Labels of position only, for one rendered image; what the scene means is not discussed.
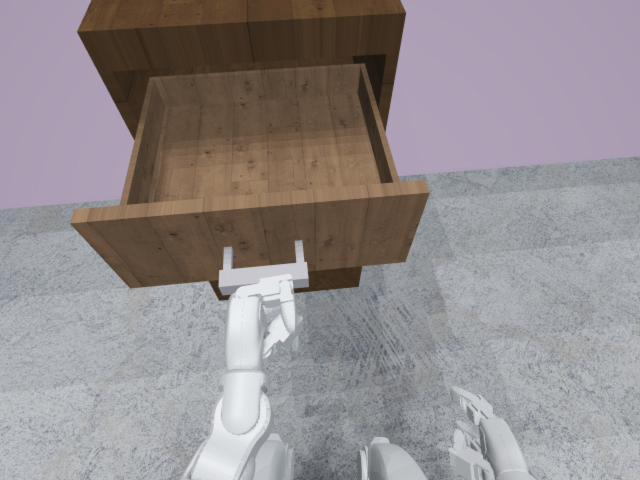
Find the cabinet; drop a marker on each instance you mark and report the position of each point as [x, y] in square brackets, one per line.
[132, 40]

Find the left robot forearm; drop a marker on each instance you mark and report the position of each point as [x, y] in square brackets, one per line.
[242, 420]

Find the handle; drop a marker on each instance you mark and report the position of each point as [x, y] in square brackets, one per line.
[231, 279]

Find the robot right hand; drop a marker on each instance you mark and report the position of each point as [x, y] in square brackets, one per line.
[492, 450]

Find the robot left hand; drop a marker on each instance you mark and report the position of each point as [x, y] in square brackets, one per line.
[247, 323]

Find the drawer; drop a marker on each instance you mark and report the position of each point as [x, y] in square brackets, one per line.
[256, 160]

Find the robot thigh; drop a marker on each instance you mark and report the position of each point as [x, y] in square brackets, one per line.
[274, 461]
[384, 461]

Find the right robot thigh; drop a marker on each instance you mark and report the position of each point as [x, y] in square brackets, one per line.
[384, 461]

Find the left robot thigh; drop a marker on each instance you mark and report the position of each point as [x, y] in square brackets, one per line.
[274, 461]

